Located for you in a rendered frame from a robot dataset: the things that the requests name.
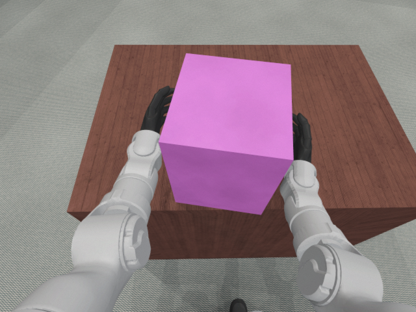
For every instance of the right robot foot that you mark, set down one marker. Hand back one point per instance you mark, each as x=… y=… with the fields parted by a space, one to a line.
x=238 y=305

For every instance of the carton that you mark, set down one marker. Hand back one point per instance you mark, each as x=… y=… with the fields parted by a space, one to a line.
x=227 y=140

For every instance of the pedestal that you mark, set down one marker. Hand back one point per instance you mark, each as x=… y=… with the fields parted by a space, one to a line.
x=366 y=166

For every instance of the robot right upper arm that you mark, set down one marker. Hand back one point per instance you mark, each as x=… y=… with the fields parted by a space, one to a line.
x=336 y=280

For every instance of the right robot hand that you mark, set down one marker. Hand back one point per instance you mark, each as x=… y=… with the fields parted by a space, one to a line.
x=302 y=145

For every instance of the robot left upper arm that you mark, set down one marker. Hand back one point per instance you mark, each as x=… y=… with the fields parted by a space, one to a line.
x=107 y=250

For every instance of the right robot forearm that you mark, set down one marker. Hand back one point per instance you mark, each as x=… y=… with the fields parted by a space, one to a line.
x=308 y=220

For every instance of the left robot hand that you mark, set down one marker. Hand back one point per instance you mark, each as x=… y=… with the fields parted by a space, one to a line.
x=154 y=117

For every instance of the left robot forearm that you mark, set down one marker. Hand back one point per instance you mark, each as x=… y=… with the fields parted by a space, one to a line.
x=135 y=186

